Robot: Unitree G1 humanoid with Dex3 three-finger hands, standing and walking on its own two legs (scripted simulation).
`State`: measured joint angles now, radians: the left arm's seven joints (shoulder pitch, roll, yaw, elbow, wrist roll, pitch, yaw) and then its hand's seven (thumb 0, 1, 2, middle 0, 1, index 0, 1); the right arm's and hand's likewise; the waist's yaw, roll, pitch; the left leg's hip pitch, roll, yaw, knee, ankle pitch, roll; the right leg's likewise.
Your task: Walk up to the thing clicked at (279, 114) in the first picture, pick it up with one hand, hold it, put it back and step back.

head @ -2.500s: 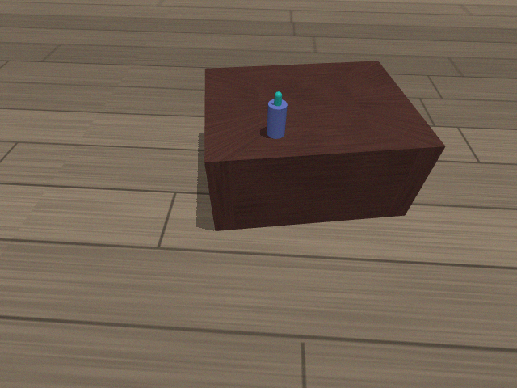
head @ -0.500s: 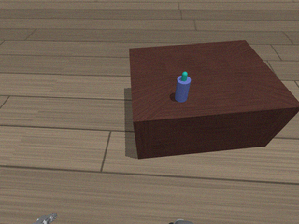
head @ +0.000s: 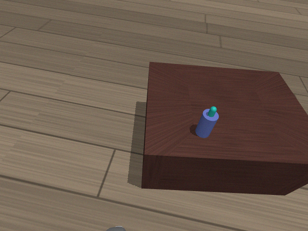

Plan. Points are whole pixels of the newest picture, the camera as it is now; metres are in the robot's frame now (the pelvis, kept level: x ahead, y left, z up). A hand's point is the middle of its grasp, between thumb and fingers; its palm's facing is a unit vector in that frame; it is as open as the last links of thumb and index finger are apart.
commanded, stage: walk up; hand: right
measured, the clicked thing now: (207, 120) +0.64 -0.24 -0.21
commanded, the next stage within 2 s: none
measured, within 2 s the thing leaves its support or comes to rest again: neither
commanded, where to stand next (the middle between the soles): +0.18 -0.03 m, yaw -1 degrees
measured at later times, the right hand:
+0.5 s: hand out of the picture +0.17 -0.31 -0.16, palm faces -0.02 +0.95 -0.32, open 7.4 cm
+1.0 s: hand (257, 225) +0.19 -0.30 -0.13, palm faces -0.05 +0.93 -0.35, open 7.4 cm
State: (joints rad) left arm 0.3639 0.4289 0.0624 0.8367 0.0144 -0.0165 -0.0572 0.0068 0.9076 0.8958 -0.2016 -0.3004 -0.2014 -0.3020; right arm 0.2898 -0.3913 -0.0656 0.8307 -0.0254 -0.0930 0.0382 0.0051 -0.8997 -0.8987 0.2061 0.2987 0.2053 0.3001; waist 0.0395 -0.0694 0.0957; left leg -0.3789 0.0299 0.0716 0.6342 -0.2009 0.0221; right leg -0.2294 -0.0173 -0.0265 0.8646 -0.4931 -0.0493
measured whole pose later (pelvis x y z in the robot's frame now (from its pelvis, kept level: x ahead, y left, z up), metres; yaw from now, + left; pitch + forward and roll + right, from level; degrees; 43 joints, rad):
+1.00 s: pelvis +0.12 -0.04 +0.02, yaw +0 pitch -3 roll +0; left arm 0.14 0.37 0.00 1.08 0.00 -0.01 -0.02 0.01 0.91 0.90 -0.20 -0.30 -0.20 -0.30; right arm 0.15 -0.37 0.00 1.07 -0.01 0.00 0.03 0.01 -0.90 -0.90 0.21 0.30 0.20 0.30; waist 0.02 -0.01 0.05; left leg -0.21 0.02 0.00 0.52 -0.26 -0.01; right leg -0.26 -0.04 -0.04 0.49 -0.18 0.01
